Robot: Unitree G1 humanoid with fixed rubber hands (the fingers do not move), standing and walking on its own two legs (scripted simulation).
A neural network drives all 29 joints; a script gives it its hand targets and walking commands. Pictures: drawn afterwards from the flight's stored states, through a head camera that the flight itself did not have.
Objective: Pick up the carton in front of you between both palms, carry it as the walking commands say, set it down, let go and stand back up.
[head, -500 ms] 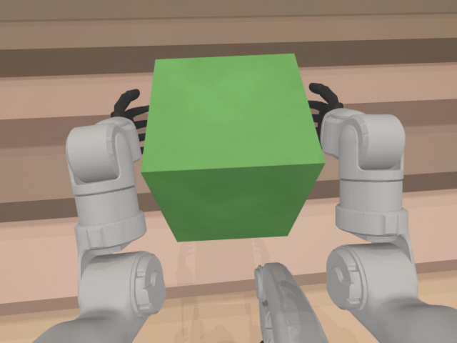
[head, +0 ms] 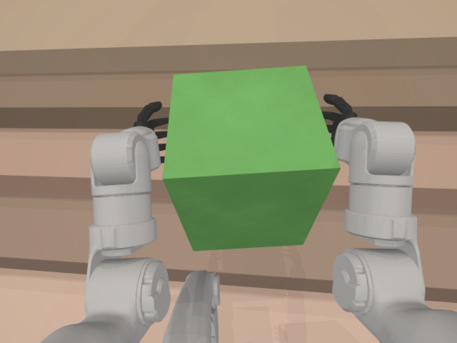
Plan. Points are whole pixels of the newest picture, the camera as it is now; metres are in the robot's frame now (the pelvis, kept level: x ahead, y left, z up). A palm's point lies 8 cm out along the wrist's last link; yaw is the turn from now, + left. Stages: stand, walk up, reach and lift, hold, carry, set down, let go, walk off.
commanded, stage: carry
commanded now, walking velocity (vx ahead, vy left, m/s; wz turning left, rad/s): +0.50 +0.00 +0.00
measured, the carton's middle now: (244, 167) +0.39 +0.01 +0.11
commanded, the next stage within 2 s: none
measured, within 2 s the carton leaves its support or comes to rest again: neither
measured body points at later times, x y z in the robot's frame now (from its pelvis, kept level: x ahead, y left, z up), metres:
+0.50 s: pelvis +0.28 +0.05 +0.12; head +0.31 +0.07 +0.57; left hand +0.68 +0.19 +0.29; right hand +0.66 -0.11 +0.30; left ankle +0.30 +0.13 -0.61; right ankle +0.31 -0.06 -0.37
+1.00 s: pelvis +0.57 -0.01 +0.25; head +0.60 -0.02 +0.70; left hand +0.94 +0.17 +0.40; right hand +0.97 -0.13 +0.39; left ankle +0.58 +0.10 -0.29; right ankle +0.60 -0.08 -0.48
